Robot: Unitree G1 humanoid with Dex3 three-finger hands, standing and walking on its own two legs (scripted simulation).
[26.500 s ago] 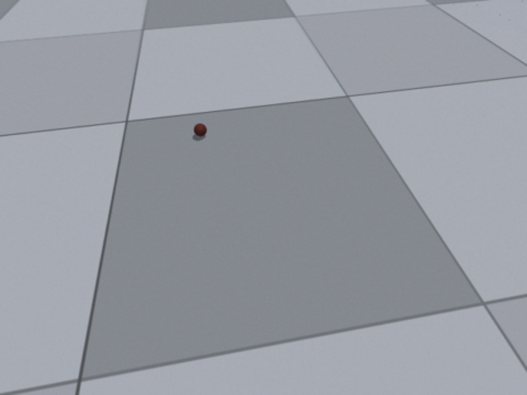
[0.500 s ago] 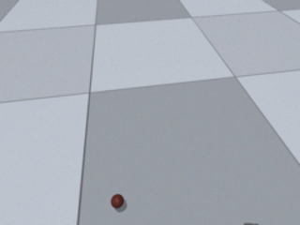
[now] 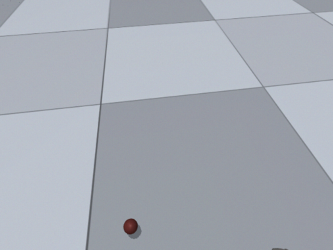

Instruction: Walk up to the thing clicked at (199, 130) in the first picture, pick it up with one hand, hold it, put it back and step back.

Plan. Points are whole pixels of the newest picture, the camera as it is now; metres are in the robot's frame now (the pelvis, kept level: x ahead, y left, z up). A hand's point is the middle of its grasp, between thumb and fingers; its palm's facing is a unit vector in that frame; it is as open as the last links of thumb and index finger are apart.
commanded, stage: stand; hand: left
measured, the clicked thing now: (130, 226) +0.35 +0.22 -0.74
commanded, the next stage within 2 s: walk up in 1.08 s
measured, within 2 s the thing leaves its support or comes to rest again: neither
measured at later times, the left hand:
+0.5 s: hand out of the picture +0.08 +0.25 -0.16, palm faces -0.02 -0.94 -0.33, open 7.4 cm
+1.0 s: hand out of the picture +0.07 +0.25 -0.16, palm faces -0.03 -0.94 -0.34, open 7.4 cm
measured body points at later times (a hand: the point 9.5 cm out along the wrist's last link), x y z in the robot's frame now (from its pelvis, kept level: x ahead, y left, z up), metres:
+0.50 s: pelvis +0.00 +0.00 +0.00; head +0.01 +0.00 +0.45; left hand +0.08 +0.30 -0.13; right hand +0.08 -0.30 -0.13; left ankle +0.01 +0.13 -0.75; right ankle -0.02 -0.13 -0.75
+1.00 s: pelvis +0.00 +0.00 +0.00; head +0.01 +0.00 +0.45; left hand +0.07 +0.30 -0.13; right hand +0.08 -0.30 -0.14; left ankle +0.01 +0.13 -0.75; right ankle -0.02 -0.13 -0.75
